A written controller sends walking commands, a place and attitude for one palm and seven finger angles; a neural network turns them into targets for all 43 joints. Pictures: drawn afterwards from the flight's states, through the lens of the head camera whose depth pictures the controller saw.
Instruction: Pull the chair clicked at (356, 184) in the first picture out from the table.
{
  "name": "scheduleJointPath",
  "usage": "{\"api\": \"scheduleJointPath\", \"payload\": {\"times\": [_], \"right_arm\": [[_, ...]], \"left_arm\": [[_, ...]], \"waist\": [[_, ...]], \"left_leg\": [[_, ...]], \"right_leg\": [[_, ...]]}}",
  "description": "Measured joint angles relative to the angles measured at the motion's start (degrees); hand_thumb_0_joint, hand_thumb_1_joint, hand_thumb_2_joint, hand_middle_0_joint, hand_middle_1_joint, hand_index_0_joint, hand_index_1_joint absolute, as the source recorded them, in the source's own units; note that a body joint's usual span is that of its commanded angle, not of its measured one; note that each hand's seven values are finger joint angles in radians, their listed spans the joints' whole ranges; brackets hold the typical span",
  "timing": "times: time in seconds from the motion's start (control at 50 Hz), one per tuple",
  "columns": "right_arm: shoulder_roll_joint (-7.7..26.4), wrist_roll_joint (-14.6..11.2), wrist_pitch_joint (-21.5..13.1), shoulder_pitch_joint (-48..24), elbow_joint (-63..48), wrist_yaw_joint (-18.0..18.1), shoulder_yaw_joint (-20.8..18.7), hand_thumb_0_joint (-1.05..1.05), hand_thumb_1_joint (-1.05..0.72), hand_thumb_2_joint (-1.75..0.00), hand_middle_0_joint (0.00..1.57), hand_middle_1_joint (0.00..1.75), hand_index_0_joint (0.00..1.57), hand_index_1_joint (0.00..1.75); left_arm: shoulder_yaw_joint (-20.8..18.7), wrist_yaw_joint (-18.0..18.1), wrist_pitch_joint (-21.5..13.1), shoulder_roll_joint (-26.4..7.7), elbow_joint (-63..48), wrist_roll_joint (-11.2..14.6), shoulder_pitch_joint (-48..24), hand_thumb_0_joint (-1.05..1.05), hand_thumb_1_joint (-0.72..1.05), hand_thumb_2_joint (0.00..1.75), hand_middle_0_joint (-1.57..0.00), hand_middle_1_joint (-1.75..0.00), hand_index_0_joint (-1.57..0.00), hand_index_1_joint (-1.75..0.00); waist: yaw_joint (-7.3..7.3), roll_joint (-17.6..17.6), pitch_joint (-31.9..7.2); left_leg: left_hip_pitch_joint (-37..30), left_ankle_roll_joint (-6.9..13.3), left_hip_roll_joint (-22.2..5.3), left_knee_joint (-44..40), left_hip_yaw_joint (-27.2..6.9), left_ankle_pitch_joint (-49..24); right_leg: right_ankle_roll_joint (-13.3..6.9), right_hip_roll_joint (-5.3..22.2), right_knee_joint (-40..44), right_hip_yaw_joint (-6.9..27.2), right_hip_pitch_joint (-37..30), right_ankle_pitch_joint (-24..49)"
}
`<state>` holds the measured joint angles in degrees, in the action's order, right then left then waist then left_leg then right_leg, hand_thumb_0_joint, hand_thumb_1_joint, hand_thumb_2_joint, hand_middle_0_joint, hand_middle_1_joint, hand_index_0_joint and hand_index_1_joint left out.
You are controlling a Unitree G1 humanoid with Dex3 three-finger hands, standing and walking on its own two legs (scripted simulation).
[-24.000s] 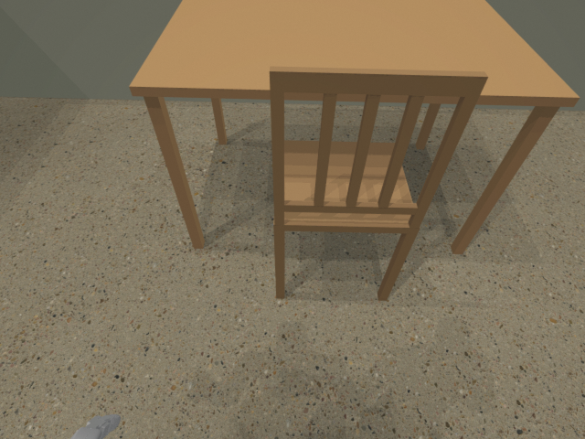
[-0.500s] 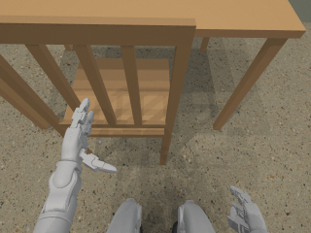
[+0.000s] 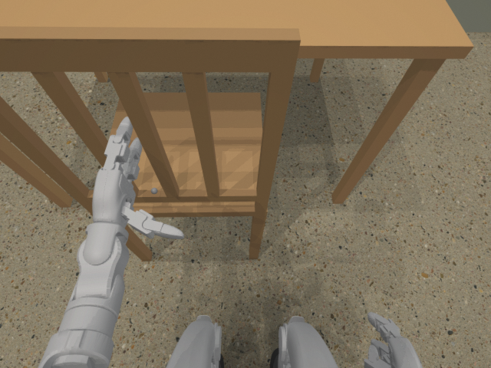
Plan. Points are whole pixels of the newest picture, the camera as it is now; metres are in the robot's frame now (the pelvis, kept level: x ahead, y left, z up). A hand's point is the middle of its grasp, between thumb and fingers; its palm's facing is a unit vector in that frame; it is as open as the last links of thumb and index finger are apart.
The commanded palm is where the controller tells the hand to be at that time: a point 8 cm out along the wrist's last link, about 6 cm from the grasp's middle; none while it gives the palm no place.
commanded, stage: push the fingers through the gap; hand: left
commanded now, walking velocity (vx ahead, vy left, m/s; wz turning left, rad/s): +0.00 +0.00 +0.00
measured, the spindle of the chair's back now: (153, 148) +0.46 +0.17 +0.04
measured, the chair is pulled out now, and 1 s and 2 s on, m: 0.00 0.00 0.00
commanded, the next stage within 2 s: hook a spindle and tug to test in 0.90 s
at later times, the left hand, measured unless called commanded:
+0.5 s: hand (167, 176) +0.42 +0.15 +0.01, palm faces +0.00 -1.00 -0.03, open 17.0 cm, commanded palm +0.40 +0.20 +0.02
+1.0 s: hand (163, 170) +0.43 +0.15 +0.02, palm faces +0.04 -1.00 -0.06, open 17.0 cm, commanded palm +0.40 +0.20 +0.01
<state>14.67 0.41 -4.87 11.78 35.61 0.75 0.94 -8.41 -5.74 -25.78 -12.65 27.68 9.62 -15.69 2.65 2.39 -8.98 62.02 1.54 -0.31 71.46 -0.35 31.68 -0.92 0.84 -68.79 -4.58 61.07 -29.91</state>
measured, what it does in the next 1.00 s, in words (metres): stands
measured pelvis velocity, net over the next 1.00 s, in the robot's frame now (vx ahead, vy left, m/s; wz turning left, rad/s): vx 0.00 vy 0.01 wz -0.02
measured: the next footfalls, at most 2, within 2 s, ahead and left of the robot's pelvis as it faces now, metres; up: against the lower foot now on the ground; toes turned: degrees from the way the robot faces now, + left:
none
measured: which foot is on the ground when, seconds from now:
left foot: down 0.00-1.00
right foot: down 0.00-1.00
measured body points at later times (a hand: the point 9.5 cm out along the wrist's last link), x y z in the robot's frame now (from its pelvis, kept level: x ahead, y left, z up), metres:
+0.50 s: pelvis +0.00 +0.01 +0.00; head +0.13 +0.01 +0.42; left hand +0.41 +0.20 +0.02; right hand +0.10 -0.25 -0.13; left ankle +0.02 +0.10 -0.63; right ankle +0.02 -0.11 -0.63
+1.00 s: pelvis +0.00 +0.01 +0.00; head +0.13 +0.01 +0.43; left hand +0.42 +0.21 +0.02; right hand +0.10 -0.26 -0.12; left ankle +0.02 +0.10 -0.63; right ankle +0.02 -0.11 -0.63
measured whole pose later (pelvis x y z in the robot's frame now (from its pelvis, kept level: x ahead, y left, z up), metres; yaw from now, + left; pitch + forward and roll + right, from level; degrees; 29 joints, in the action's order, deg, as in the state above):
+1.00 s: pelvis +0.00 +0.01 +0.00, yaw -1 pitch +24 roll -2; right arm 14.6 1.4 -1.5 13.7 35.6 -1.1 0.4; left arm -12.6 -2.3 -29.3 -13.8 42.5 5.6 -27.6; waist 5.2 2.2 -8.4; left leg 64.8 2.0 -0.7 72.5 0.5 32.0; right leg -0.5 0.4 -69.5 -3.7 64.1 -29.6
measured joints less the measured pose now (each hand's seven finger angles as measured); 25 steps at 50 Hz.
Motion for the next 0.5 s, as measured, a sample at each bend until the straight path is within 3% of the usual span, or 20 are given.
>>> {"api": "scheduleJointPath", "payload": {"times": [0.12, 0.28, 0.42, 0.5], "right_arm": [[0.1, -0.1, 0.7, 0.5, -1.4, -0.4, 0.0, 0.01, -0.91, -0.90, 0.20, 0.30, 0.20, 0.30], [0.2, 0.8, 0.6, 1.6, 0.1, -0.7, -0.6, 0.01, -0.91, -0.90, 0.20, 0.30, 0.20, 0.30], [0.1, 0.4, 1.7, 1.3, 0.1, -1.0, -0.3, 0.01, -0.91, -0.90, 0.20, 0.30, 0.20, 0.30], [-0.1, 0.9, 1.8, 1.6, -0.1, -1.0, -0.5, 0.01, -0.91, -0.90, 0.20, 0.30, 0.20, 0.30]], "left_arm": [[-1.5, -0.3, 2.4, -0.2, 6.3, -0.7, -2.6, -0.01, -0.50, 0.30, -0.06, -0.08, -0.06, -0.08], [-1.6, 1.9, -2.7, 0.1, 4.0, -1.8, -3.3, -0.01, -0.50, 0.30, -0.06, -0.08, -0.06, -0.08], [-2.2, 1.3, 0.3, -1.0, 12.6, -2.1, -10.2, -0.01, -0.50, 0.30, -0.06, -0.08, -0.06, -0.08], [-2.9, 1.9, -0.6, 0.0, 11.3, -2.4, -10.2, -0.01, -0.50, 0.30, -0.06, -0.08, -0.06, -0.08]], "waist": [[1.34, -0.3, 0.5], [1.11, -0.2, 0.5], [2.01, 0.2, 0.7], [2.35, 0.3, 1.1]], "left_leg": [[1.0, 0.1, -0.2, 0.4, 0.2, 0.1], [0.8, 0.4, -0.1, 0.3, 0.6, 0.2], [2.9, 0.6, 0.0, 1.3, 0.4, 0.1], [3.0, 0.7, -0.2, 1.0, 0.9, 0.0]], "right_leg": [[0.0, -0.2, -0.2, 0.2, 1.0, 0.2], [0.5, -0.1, -0.1, 0.6, 0.9, 0.2], [0.5, 0.0, -0.8, 0.4, 2.8, 0.3], [0.7, -0.2, -0.5, 0.9, 3.1, 0.6]]}}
